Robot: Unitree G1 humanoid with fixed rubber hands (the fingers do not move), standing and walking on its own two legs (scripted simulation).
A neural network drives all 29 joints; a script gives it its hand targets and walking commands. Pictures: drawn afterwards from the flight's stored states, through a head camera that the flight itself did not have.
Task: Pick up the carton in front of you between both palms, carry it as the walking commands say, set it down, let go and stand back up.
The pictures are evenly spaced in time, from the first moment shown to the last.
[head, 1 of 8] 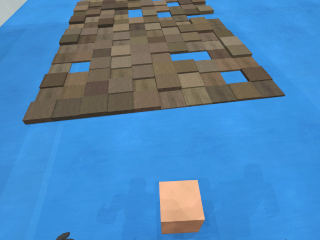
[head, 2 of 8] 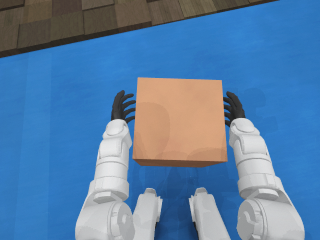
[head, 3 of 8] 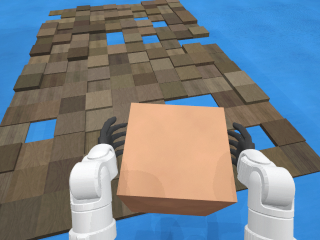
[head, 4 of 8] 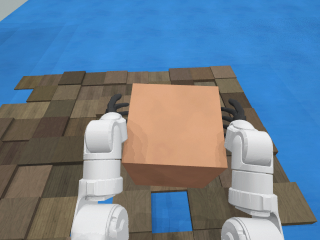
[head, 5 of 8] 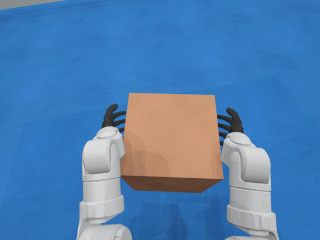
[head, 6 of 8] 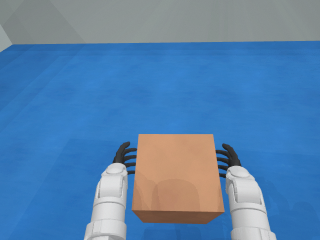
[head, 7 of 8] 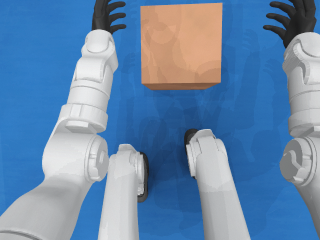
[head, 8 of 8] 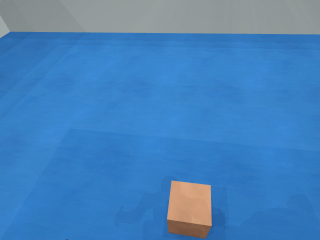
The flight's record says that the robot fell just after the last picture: no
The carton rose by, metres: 0.78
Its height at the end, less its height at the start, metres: +0.00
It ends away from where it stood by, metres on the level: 6.50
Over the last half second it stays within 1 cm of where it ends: yes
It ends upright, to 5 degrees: yes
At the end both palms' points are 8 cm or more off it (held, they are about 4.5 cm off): yes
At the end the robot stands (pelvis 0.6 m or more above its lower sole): yes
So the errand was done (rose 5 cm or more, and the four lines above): yes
